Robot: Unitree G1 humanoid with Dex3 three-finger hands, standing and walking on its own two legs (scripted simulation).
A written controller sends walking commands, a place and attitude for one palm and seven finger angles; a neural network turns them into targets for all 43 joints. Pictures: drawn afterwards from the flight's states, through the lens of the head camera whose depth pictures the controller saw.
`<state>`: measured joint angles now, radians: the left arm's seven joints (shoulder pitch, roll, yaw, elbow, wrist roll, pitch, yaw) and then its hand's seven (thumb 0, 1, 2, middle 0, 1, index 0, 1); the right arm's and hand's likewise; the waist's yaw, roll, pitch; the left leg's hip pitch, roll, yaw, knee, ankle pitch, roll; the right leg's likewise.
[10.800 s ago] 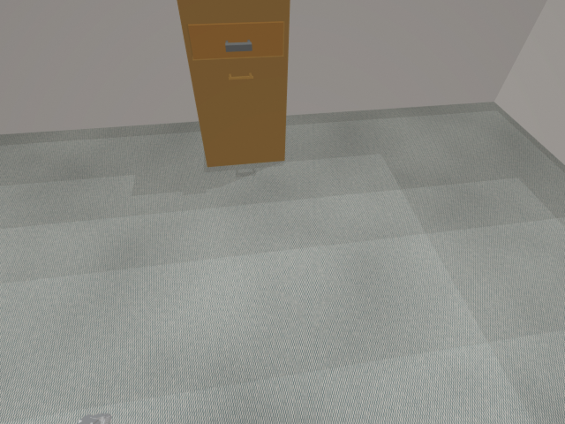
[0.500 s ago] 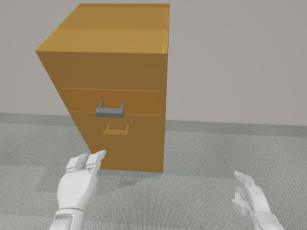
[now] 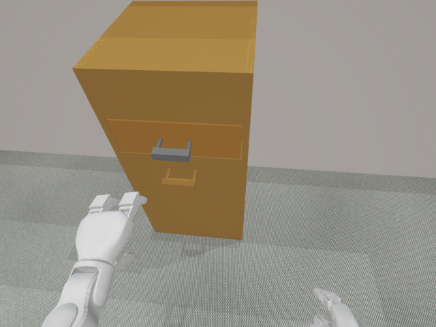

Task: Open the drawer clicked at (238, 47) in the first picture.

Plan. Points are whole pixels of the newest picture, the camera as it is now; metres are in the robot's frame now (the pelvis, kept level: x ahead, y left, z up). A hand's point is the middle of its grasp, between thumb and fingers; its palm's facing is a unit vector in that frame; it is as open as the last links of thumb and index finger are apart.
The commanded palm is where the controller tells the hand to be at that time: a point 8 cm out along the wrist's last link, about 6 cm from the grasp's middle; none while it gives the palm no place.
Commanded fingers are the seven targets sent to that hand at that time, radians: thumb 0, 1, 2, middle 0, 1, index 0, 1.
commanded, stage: raise the hand with hooked fingers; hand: left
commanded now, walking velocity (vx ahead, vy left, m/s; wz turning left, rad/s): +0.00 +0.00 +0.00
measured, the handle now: (173, 148) +0.58 +0.20 -0.08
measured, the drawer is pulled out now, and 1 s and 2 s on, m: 0.00 0.00 0.00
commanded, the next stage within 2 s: move the hooked fingers above the handle in 1.04 s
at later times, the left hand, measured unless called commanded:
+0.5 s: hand (106, 195) +0.31 +0.24 +0.08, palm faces +0.06 -0.07 -1.00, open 13.7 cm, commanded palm +0.29 +0.24 +0.13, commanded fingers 0.00 -0.50 0.30 -0.30 -1.20 -0.30 -1.20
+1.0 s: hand (107, 180) +0.34 +0.24 +0.09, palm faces +0.04 -0.08 -1.00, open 13.8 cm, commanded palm +0.31 +0.25 +0.15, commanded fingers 0.00 -0.50 0.30 -0.30 -1.20 -0.30 -1.20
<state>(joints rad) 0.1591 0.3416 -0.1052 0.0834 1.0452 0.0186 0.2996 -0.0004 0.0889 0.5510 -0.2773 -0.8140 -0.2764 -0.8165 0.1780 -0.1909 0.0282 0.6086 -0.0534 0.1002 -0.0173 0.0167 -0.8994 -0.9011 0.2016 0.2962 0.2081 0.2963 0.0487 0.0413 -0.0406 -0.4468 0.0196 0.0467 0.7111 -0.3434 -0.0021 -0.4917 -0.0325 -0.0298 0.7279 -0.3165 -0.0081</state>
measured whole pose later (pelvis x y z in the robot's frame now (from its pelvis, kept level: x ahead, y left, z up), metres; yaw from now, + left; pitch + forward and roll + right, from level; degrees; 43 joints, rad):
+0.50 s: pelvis +0.03 +0.00 +0.02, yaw +1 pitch +2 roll +1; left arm -0.02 0.42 -0.09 0.07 0.99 0.05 0.16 0.00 -0.44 0.32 -0.32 -1.16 -0.32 -1.16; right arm 0.09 -0.22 0.01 0.61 -0.02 0.10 -0.03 0.02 -0.90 -0.90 0.20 0.30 0.20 0.30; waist 0.08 0.06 -0.02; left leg -0.28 0.01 0.04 0.54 -0.30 0.00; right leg -0.32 -0.04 -0.04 0.57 -0.28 0.00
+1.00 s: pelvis +0.04 +0.00 +0.02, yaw +1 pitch +4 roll +0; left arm -0.06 0.46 -0.04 0.07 0.95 -0.05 0.12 0.00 -0.49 0.30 -0.32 -1.20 -0.32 -1.20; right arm 0.15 -0.27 -0.03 0.64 -0.01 0.12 -0.02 0.02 -0.90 -0.90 0.20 0.30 0.20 0.30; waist 0.08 0.07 -0.01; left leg -0.27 0.01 0.03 0.49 -0.28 0.00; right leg -0.31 -0.03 -0.05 0.51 -0.26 0.00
